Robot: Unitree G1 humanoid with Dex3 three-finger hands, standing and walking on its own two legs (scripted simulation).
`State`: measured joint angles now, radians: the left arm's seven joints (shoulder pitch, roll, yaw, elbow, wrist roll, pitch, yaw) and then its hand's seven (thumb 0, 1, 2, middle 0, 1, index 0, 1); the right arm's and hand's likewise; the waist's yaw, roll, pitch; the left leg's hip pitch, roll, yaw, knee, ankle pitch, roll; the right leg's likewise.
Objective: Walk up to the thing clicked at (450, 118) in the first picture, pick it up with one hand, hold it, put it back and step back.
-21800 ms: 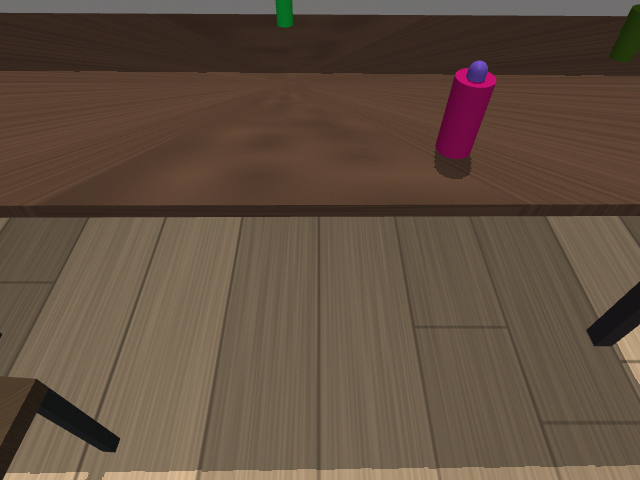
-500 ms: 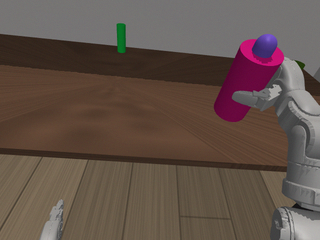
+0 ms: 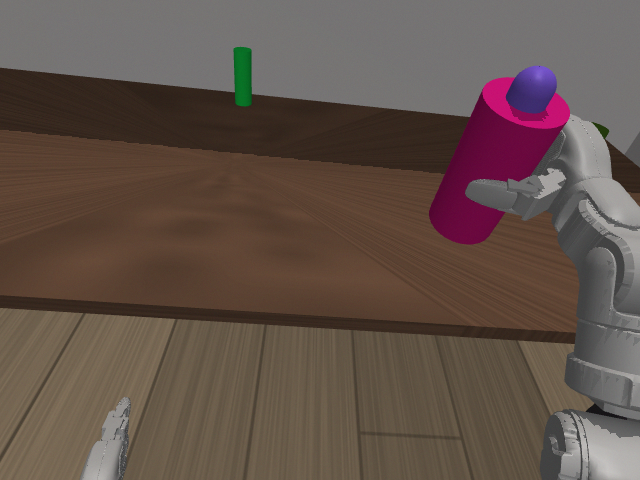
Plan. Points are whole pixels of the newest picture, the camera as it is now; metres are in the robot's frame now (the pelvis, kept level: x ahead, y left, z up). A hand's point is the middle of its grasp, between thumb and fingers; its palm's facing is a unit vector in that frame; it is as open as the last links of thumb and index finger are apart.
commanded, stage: hold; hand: right
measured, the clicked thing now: (493, 158) +0.33 -0.14 +0.30
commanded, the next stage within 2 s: crouch in 1.44 s
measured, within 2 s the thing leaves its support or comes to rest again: neither
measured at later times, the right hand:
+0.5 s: hand (507, 161) +0.34 -0.16 +0.30, palm faces +0.06 +1.00 -0.04, open 10.7 cm
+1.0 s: hand (500, 165) +0.34 -0.16 +0.29, palm faces +0.05 +1.00 -0.04, open 10.7 cm
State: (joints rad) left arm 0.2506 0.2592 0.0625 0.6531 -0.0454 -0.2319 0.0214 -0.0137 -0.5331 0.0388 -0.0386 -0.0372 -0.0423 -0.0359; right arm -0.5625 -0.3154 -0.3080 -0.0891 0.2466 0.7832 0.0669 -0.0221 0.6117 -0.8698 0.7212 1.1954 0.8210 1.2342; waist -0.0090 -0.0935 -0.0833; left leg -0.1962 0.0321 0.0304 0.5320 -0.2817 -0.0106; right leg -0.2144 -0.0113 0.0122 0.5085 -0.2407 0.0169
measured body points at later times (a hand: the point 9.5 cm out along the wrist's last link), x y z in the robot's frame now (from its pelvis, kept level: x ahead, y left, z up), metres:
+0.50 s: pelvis +0.00 +0.00 +0.00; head -0.05 +0.04 +0.44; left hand +0.17 +0.26 -0.08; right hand +0.33 -0.21 +0.30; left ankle +0.01 +0.12 -0.74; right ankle +0.02 -0.13 -0.74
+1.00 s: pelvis +0.01 +0.00 +0.00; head -0.04 +0.04 +0.45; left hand +0.18 +0.26 -0.08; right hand +0.34 -0.21 +0.29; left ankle +0.01 +0.12 -0.74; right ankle +0.02 -0.13 -0.74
